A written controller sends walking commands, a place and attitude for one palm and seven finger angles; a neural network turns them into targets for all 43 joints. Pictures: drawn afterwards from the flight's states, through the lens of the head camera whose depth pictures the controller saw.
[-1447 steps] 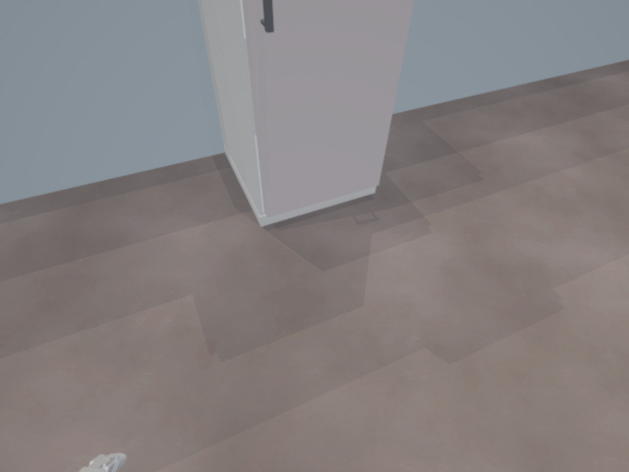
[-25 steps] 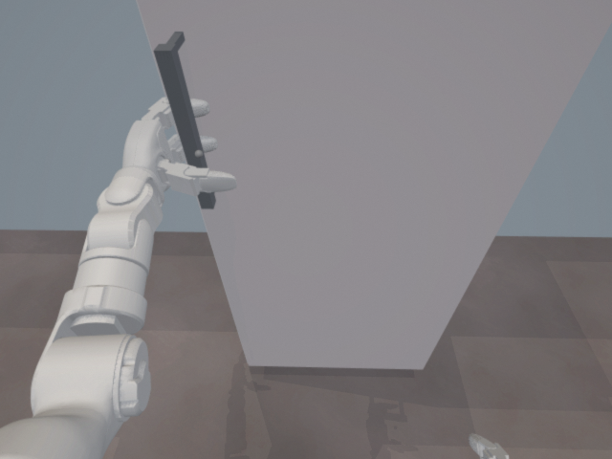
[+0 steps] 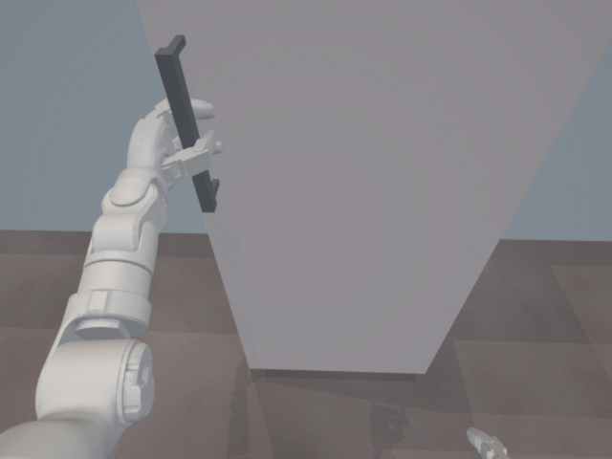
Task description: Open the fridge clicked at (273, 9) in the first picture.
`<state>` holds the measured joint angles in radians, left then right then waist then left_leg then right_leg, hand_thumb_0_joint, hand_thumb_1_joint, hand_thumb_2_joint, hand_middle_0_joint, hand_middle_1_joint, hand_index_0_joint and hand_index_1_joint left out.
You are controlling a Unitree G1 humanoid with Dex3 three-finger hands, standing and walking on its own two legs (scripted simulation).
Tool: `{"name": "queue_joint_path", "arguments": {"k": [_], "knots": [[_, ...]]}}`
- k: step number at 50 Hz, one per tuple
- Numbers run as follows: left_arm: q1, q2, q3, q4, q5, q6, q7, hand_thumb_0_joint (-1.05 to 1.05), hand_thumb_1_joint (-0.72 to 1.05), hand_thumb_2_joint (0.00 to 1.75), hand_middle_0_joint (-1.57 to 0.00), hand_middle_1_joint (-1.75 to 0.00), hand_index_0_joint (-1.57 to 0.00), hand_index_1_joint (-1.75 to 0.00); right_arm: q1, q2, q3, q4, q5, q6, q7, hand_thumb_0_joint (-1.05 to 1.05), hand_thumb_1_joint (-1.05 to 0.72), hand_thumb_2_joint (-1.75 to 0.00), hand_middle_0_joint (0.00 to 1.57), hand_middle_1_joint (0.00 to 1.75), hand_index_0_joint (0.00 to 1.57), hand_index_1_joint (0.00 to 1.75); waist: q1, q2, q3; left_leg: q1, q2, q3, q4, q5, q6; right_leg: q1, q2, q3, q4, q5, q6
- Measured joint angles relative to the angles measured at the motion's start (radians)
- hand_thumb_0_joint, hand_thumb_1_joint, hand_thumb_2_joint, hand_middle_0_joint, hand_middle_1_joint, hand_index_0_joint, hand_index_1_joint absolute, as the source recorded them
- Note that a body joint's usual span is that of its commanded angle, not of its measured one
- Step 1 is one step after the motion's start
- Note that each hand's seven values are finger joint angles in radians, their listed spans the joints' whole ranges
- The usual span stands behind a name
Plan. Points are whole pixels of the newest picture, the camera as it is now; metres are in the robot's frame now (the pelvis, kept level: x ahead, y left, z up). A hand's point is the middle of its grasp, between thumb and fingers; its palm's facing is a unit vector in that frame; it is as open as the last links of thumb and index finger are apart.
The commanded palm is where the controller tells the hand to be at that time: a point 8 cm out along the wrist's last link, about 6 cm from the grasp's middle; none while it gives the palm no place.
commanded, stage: grip the handle and tug to test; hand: left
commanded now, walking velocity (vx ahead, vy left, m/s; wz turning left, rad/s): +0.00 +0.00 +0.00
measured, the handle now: (195, 134) +0.49 +0.17 +0.20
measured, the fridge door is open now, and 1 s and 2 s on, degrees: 0 0 13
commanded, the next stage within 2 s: pull the door a little, standing still in 0.74 s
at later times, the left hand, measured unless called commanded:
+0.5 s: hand (203, 153) +0.43 +0.15 +0.20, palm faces +0.02 -1.00 +0.01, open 5.3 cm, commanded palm +0.39 +0.21 +0.20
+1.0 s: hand (201, 157) +0.42 +0.15 +0.20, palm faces +0.01 -1.00 +0.01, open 5.8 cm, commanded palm +0.38 +0.20 +0.20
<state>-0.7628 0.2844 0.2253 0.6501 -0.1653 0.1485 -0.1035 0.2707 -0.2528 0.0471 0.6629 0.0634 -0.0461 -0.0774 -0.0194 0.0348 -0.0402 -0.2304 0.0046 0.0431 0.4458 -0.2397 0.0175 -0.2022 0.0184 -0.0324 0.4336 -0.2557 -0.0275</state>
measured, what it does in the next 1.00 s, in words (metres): stands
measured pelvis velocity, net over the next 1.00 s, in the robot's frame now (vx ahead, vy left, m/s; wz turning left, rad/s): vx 0.03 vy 0.00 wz -0.01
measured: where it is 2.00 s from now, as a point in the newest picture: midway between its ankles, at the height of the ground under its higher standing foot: outside the picture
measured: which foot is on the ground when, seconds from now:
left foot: down 0.00-1.00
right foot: down 0.00-1.00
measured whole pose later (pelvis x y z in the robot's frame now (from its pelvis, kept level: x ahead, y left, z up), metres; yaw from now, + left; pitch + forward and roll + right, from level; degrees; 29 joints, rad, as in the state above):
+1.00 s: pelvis +0.03 +0.00 +0.00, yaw -1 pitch +2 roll +0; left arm -0.52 0.25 0.22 0.19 -0.20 0.38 -0.09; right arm 0.19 -0.26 0.04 0.61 0.06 0.03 -0.07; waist 0.01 0.04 -0.06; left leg -0.17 0.01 0.05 0.41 -0.27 0.01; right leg -0.14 0.02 -0.02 0.40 -0.29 -0.03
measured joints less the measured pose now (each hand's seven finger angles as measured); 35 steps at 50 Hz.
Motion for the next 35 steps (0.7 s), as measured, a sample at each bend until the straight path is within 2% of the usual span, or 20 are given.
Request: {"name": "queue_joint_path", "arguments": {"k": [3,20,35], "knots": [[0.006,0.005,0.001,-0.006,-0.004,0.012,-0.012,0.01,0.76,0.83,-0.43,-1.38,-0.43,-1.38,-0.005,-0.001,0.001,-0.001,0.001,0.006,-0.001,0.02,-0.91,-0.9,0.2,0.3,0.2,0.29,0.0,0.001,-0.002,0.004,0.001,-0.001,-0.002,-0.001,-0.001,0.004,0.001,-0.001,-0.002,-0.001,-0.001],[0.052,0.009,0.016,-0.076,-0.013,0.05,-0.016,0.01,0.77,0.81,-0.4,-1.4,-0.41,-1.4,-0.021,-0.006,-0.001,-0.02,0.002,0.027,-0.001,0.02,-0.91,-0.9,0.2,0.3,0.2,0.29,-0.002,0.003,-0.005,0.02,0.005,0.002,-0.011,-0.005,-0.006,0.016,0.006,0.003,-0.007,-0.006,-0.006],[0.227,0.005,0.056,-0.318,-0.032,0.116,-0.013,0.02,0.78,0.78,-0.34,-1.4,-0.33,-1.37,-0.038,-0.001,-0.005,-0.065,0.003,0.056,0.019,0.02,-0.91,-0.9,0.2,0.3,0.2,0.29,-0.012,0.006,-0.02,0.065,0.011,0.036,-0.039,-0.019,-0.006,0.043,0.013,0.038,-0.023,-0.013,-0.003]]}}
